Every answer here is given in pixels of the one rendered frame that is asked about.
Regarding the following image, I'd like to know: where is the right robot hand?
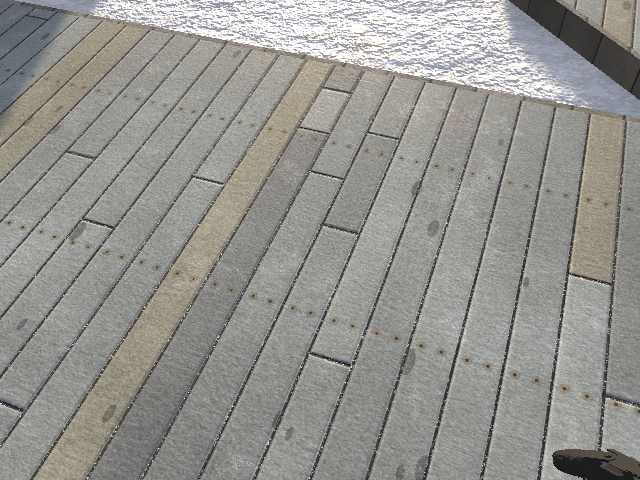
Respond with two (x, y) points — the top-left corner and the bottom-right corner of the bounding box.
(552, 449), (640, 480)

